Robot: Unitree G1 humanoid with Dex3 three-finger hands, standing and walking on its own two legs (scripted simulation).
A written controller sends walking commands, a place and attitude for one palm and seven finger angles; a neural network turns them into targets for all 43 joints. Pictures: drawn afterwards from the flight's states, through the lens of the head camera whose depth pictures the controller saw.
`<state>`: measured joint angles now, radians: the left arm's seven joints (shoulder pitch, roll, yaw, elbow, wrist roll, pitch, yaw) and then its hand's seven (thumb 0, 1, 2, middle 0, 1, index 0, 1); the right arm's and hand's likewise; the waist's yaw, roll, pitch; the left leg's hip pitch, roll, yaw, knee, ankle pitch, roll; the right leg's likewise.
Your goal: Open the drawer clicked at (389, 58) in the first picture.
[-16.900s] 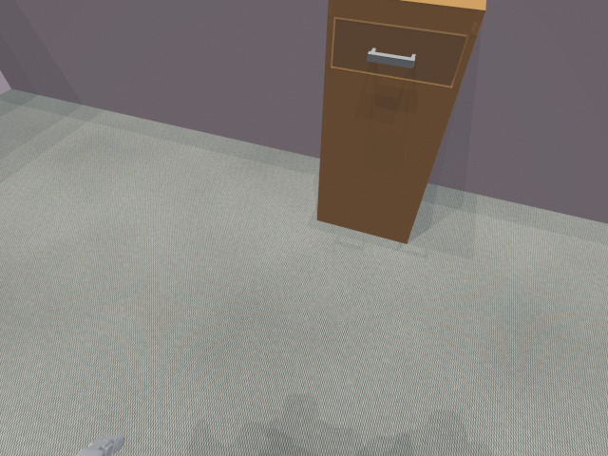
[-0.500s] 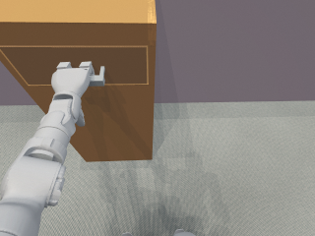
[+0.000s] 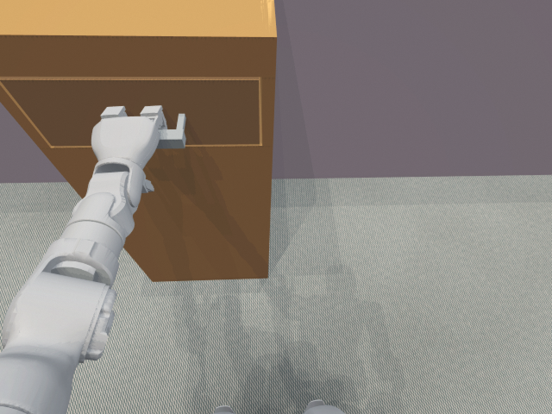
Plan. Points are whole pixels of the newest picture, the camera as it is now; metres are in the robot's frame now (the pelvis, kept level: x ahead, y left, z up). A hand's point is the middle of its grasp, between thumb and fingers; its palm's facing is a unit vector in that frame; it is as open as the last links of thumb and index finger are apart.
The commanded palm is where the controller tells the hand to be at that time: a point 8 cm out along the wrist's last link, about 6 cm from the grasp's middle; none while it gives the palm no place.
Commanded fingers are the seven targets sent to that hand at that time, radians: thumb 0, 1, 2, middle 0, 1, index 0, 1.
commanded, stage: close the thumb around the handle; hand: left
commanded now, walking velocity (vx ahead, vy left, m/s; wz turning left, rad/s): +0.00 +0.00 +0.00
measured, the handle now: (142, 129) +0.54 +0.18 +0.06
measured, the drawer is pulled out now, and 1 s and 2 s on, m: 0.00 0.02 0.07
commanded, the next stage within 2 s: pull the drawer open in 0.36 s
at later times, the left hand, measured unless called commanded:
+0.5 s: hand (140, 164) +0.49 +0.19 +0.04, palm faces -0.02 -0.03 -1.00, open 5.5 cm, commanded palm +0.46 +0.18 +0.08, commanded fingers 0.00 0.90 0.90 -0.40 -1.35 -0.40 -1.35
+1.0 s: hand (138, 173) +0.48 +0.19 +0.04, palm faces -0.01 -0.04 -1.00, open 5.5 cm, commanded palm +0.46 +0.19 +0.08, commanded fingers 0.00 0.90 0.90 -0.40 -1.35 -0.40 -1.35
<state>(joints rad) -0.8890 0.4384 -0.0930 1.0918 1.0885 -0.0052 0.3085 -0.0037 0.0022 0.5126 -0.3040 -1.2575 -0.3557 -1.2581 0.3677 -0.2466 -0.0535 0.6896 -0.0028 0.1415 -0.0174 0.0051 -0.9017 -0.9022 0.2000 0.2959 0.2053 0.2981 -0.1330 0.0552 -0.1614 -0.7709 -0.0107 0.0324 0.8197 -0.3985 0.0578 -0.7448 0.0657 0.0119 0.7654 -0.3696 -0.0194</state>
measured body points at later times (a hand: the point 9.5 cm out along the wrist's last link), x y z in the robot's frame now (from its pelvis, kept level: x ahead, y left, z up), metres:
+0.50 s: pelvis +0.01 -0.01 +0.00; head +0.10 -0.01 +0.44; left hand +0.49 +0.19 +0.09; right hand +0.02 -0.28 -0.13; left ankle -0.01 +0.08 -0.70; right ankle -0.01 -0.11 -0.70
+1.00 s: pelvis +0.03 +0.00 +0.01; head +0.10 -0.01 +0.45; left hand +0.47 +0.19 +0.09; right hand +0.08 -0.28 -0.12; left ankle -0.01 +0.08 -0.70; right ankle -0.01 -0.11 -0.70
